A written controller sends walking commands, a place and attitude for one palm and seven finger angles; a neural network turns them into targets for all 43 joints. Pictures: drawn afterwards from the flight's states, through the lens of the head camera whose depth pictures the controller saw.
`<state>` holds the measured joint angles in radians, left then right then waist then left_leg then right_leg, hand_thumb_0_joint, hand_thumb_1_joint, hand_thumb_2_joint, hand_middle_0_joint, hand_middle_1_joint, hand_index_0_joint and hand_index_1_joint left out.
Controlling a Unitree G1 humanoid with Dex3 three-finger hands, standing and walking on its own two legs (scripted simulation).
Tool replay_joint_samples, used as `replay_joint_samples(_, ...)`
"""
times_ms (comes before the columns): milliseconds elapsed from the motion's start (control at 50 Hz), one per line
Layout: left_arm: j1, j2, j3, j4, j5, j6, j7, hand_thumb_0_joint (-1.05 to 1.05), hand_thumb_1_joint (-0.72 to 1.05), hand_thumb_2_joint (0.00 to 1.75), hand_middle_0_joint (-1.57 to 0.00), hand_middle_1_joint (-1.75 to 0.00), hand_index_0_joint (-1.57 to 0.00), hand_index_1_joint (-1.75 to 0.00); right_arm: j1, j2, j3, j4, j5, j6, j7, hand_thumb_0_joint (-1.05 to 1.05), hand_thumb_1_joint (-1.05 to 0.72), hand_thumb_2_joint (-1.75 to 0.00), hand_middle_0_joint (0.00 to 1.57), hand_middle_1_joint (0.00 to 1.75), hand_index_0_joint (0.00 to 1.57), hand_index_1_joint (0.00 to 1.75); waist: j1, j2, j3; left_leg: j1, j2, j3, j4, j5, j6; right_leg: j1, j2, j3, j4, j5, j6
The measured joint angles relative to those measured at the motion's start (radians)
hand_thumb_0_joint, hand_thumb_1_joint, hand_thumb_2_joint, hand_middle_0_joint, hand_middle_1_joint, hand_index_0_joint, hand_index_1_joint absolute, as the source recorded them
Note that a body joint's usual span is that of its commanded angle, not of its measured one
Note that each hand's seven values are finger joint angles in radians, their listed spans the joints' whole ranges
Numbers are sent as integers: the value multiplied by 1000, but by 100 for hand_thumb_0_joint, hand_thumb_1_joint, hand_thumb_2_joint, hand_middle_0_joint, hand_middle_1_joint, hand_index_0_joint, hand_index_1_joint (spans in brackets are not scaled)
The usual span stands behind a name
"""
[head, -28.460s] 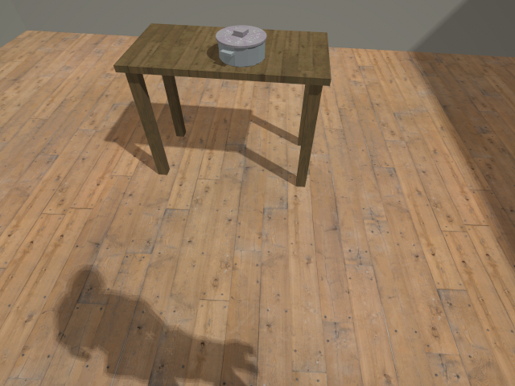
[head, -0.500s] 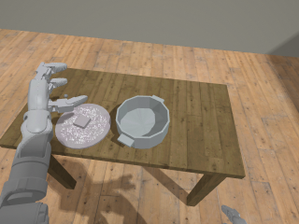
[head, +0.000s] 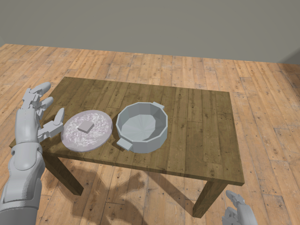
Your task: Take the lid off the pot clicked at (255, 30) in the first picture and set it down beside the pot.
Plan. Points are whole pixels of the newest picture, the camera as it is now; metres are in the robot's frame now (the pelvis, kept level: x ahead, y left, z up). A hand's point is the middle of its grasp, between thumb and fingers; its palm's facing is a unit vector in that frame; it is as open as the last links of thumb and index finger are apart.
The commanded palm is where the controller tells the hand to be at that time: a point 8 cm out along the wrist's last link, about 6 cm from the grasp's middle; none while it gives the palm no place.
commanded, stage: draw the hand back to the body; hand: left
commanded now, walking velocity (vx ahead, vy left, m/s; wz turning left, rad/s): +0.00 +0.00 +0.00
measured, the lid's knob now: (86, 126) +0.48 +0.30 -0.10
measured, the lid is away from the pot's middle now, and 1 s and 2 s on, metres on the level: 0.23 0.23 0.23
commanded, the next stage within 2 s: step back with the hand held close in 0.98 s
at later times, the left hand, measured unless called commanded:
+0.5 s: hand (43, 153) +0.22 +0.24 +0.15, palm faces +0.39 -0.86 -0.34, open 7.4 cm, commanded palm +0.16 +0.28 +0.16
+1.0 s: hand (18, 183) +0.16 +0.26 +0.15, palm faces +0.40 -0.83 -0.39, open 7.4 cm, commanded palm +0.11 +0.29 +0.17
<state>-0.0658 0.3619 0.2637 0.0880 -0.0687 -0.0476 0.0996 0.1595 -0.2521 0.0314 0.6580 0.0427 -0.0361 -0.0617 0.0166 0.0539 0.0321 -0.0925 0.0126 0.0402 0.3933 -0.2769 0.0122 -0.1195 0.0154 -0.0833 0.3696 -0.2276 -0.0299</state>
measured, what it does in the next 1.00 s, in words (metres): stands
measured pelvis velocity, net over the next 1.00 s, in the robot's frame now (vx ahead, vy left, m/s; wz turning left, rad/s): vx -0.02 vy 0.01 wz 0.01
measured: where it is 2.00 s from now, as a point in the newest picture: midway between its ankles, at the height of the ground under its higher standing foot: outside the picture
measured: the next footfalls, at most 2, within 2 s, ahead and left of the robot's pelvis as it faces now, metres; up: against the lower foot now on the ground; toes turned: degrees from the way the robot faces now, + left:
none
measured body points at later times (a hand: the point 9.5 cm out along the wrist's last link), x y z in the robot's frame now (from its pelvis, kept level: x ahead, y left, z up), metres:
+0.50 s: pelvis -0.02 -0.01 +0.00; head -0.02 -0.03 +0.45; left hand +0.20 +0.28 +0.17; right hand +0.17 -0.23 -0.09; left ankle -0.04 +0.11 -0.74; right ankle -0.02 -0.10 -0.74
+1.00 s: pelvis -0.02 +0.01 +0.00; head -0.03 -0.01 +0.45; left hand +0.13 +0.30 +0.17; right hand +0.19 -0.19 -0.08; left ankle -0.04 +0.11 -0.74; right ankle -0.02 -0.10 -0.74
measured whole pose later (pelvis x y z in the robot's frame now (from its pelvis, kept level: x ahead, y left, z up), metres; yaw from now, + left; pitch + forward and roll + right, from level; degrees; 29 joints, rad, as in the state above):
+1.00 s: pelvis -0.02 +0.01 +0.00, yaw +1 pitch -4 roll -1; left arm 0.53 0.33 0.27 -0.48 -0.07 -0.08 0.11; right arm 0.15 -0.22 0.03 0.63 0.02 -0.10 -0.07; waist 0.07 0.07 0.03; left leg -0.09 0.00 0.03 0.44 -0.28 0.03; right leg -0.10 0.00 -0.09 0.39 -0.22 -0.01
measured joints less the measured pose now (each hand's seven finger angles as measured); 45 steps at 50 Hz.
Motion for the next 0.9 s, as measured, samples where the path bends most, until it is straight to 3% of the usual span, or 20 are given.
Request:
replay_joint_samples(320,185,-26,11,-173,-16,-21,4,1,86,88,-21,-33,-21,-33,-9,11,6,-3,-6,-33,0,2,-91,-90,20,30,20,30,17,15,13,16,7,-7,-1,17,-11,16,7,-8,1,12,-13)
replay_joint_samples(900,605,-23,10,-562,-8,-40,5,1,89,90,-21,-30,-21,-31,-1,28,-6,-29,-22,-70,-3,2,-91,-90,20,30,20,30,43,17,-6,4,-7,-6,45,-4,11,19,-9,-6,20,8,9)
